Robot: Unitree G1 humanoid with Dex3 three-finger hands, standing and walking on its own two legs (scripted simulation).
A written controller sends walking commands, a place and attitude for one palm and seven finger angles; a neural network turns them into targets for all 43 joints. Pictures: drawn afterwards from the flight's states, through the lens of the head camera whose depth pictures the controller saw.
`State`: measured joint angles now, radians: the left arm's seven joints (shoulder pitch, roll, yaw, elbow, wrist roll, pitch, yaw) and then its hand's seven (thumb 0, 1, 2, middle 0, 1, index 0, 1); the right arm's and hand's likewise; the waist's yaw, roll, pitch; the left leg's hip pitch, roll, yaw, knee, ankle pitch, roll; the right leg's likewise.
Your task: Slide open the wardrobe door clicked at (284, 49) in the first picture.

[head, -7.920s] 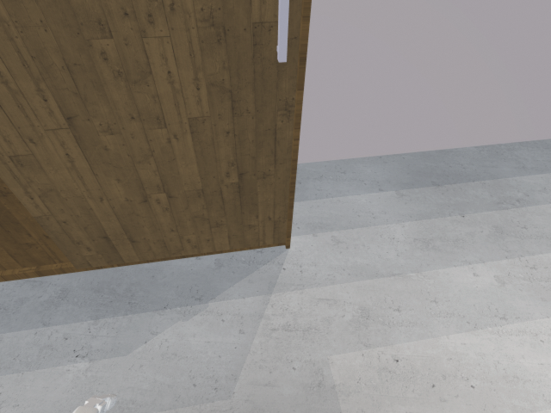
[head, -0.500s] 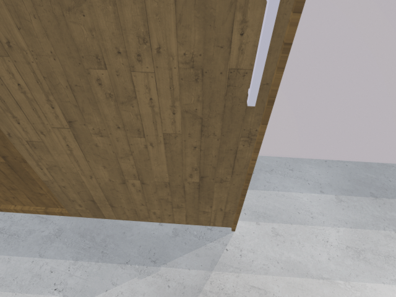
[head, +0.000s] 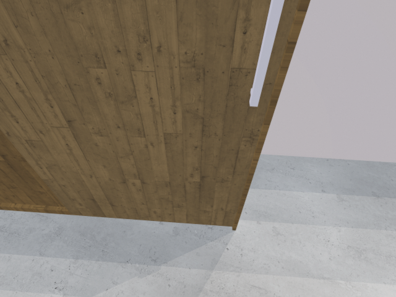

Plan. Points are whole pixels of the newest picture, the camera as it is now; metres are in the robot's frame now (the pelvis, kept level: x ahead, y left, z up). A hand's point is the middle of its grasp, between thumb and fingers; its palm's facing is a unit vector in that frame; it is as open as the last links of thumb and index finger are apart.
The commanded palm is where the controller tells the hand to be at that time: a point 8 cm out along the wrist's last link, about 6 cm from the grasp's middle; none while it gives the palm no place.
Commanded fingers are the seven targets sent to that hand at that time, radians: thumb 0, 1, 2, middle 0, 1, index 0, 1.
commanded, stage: look again from close up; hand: right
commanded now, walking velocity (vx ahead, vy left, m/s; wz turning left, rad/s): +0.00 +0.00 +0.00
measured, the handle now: (262, 55) +0.56 -0.10 +0.22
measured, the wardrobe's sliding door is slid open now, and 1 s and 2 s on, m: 0.00 0.00 0.00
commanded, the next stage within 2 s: shuffle to correct the standing spot in 0.72 s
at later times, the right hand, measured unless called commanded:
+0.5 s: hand out of the picture +0.03 -0.20 -0.17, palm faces -0.01 +0.97 -0.24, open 7.4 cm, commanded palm none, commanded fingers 0.00 -0.90 -0.90 0.20 0.30 0.20 0.30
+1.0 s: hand out of the picture +0.04 -0.20 -0.17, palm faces -0.01 +0.97 -0.25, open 7.4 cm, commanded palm none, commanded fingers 0.00 -0.90 -0.90 0.20 0.30 0.20 0.30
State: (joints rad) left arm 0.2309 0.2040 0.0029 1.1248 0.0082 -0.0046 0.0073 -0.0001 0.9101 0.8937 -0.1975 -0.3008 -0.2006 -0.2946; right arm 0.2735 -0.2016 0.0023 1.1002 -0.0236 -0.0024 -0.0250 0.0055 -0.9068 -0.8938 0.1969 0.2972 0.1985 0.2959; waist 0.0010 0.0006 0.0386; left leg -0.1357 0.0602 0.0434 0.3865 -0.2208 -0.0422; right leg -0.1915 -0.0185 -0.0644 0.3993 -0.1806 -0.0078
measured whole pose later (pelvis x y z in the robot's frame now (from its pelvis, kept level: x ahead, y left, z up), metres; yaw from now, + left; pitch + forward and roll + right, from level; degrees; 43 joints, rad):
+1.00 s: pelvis +0.03 +0.01 +0.00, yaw +0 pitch -1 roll +0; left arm 0.20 0.22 0.00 1.13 0.02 0.00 0.01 0.00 0.91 0.89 -0.20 -0.30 -0.20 -0.29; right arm 0.25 -0.23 0.00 1.12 -0.02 0.00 -0.02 0.00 -0.91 -0.89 0.20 0.30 0.20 0.30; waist 0.00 0.01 0.01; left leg -0.11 0.06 0.04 0.41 -0.28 -0.03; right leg -0.16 -0.02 -0.07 0.40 -0.23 0.01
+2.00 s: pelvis -0.01 -0.02 -0.02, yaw +0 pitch -5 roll +1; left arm 0.19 0.24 0.04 0.86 0.03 0.02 0.01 0.00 0.91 0.89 -0.20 -0.30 -0.20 -0.29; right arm 0.25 -0.25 -0.02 0.85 -0.03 0.04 -0.02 0.01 -0.91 -0.89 0.20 0.30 0.20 0.30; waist 0.00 0.01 0.02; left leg -0.24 0.05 0.03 0.63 -0.29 -0.02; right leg -0.28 -0.01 -0.09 0.66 -0.30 -0.05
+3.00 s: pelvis -0.14 -0.10 +0.00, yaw +1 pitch -3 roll +1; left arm 0.24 0.18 0.02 1.07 0.01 0.03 0.00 0.00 0.91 0.89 -0.20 -0.30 -0.20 -0.29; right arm 0.36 -0.19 0.00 1.05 -0.03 0.02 -0.03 0.01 -0.91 -0.89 0.20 0.30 0.20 0.30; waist 0.00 0.00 0.02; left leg -0.19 0.03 0.00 0.46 -0.28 -0.02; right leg -0.29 0.07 -0.05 0.38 -0.09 -0.08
